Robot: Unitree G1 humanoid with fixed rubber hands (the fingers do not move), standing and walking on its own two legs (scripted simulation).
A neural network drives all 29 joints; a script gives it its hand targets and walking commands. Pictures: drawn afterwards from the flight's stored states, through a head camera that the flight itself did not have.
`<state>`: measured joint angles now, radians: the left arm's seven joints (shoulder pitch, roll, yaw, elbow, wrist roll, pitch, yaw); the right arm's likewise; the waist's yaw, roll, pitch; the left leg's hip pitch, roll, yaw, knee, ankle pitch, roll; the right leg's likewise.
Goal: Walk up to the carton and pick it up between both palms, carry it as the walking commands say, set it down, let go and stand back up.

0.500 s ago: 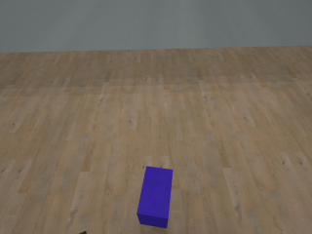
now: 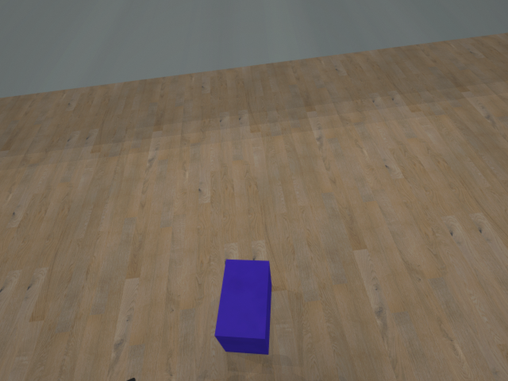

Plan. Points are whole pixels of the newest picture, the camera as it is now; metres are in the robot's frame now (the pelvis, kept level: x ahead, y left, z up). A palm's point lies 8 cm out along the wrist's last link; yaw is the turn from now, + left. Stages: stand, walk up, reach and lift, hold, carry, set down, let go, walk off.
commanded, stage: walk up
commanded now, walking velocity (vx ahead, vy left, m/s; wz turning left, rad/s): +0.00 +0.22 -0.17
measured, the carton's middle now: (247, 306) +0.46 +0.10 -0.65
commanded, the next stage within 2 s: none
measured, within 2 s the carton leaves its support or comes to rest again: neither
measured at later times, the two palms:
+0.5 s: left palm out of the picture +0.09 +0.33 -0.12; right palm out of the picture +0.09 -0.16 -0.08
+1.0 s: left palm out of the picture +0.13 +0.34 -0.09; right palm out of the picture +0.07 -0.14 -0.12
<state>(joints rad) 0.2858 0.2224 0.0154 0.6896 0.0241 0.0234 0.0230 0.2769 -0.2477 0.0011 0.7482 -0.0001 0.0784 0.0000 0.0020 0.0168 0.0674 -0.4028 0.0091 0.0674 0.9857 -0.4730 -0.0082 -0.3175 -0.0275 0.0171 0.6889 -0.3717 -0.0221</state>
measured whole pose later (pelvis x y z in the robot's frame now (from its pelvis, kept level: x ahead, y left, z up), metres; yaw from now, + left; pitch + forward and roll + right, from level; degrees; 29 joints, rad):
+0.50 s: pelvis +0.00 +0.10 +0.01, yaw -2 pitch -1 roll -4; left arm 0.29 0.23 0.02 0.69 0.03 0.07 0.01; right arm 0.22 -0.23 0.00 0.75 0.00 0.05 0.00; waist 0.00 -0.02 0.07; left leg -0.24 0.04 0.08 0.57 -0.32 0.06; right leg -0.35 0.00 0.03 0.98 -0.45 0.05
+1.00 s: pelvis +0.01 +0.10 +0.00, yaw -6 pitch +1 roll +1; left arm 0.29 0.22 0.02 0.70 0.02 0.01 0.02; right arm 0.28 -0.23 0.00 0.77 0.00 0.03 0.01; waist 0.00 0.01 0.02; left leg -0.24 -0.04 0.12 0.60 -0.44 0.08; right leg -0.32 -0.02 0.02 0.61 -0.30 0.01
